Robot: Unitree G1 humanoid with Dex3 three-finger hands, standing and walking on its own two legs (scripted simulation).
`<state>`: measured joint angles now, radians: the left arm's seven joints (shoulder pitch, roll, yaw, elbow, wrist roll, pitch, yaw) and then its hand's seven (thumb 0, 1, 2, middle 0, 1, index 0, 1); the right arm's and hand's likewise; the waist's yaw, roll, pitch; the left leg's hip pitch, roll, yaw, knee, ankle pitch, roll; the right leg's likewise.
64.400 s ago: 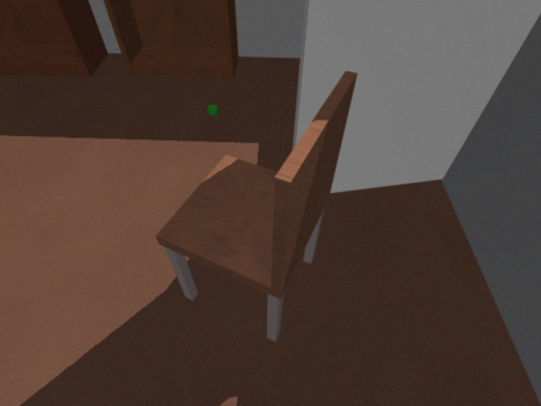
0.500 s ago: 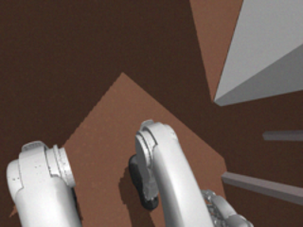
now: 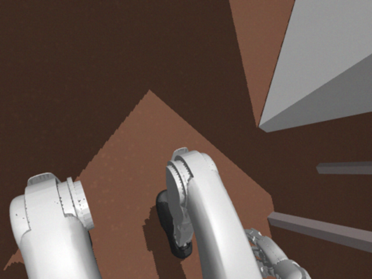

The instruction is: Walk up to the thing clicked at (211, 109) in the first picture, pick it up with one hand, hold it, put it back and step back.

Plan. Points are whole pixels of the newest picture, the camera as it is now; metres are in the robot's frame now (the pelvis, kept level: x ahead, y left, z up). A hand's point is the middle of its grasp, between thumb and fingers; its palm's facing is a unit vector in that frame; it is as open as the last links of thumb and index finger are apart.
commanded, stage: rise first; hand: left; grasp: from above
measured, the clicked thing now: out of the picture +0.49 +0.39 -0.30
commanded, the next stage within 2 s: none
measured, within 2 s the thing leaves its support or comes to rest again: neither
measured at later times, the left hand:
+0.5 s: hand out of the picture +0.44 +0.42 -0.18, palm faces -0.43 -0.16 -0.89, open 14.3 cm
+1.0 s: hand out of the picture +0.44 +0.42 -0.17, palm faces -0.43 -0.15 -0.89, open 14.3 cm
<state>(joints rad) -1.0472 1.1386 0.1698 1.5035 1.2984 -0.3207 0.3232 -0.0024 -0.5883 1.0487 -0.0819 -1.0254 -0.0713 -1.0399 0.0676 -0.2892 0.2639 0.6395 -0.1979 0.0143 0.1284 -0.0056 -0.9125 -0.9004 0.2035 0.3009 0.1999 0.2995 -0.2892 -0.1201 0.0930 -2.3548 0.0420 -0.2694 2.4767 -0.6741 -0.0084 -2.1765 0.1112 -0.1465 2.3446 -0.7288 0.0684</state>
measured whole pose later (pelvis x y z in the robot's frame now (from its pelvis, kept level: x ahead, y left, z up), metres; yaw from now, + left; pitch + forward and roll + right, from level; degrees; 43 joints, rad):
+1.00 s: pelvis +0.00 +0.00 +0.00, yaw +0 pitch +30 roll -14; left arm -1.06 1.15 0.16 1.45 1.27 -0.33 0.26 0.00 -0.59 1.06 -0.09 -1.01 -0.07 -1.03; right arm 0.07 -0.30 0.27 0.61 -0.18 0.04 0.12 -0.01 -0.91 -0.90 0.20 0.30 0.20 0.30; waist -0.29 -0.11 0.09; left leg -2.35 0.04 -0.26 2.46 -0.66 -0.01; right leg -2.18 0.11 -0.14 2.34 -0.72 0.07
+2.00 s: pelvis +0.00 +0.00 +0.00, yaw +0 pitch +29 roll -14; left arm -1.07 1.16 0.16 1.47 1.28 -0.33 0.27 0.00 -0.59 1.06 -0.09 -0.98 -0.07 -1.01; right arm 0.08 -0.30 0.28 0.60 -0.18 0.04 0.11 -0.01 -0.91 -0.90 0.20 0.30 0.20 0.30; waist -0.30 -0.12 0.10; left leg -2.36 0.04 -0.27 2.47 -0.66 -0.01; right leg -2.19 0.11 -0.15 2.34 -0.71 0.07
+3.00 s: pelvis +0.00 +0.00 +0.00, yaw +0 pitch +30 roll -14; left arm -1.08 1.15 0.14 1.47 1.27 -0.31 0.25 0.00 -0.59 1.07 -0.08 -0.99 -0.06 -1.02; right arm 0.08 -0.30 0.28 0.60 -0.18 0.04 0.11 -0.01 -0.90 -0.89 0.20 0.30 0.20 0.30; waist -0.31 -0.11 0.10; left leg -2.36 0.04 -0.26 2.46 -0.66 -0.01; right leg -2.18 0.10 -0.15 2.33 -0.71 0.07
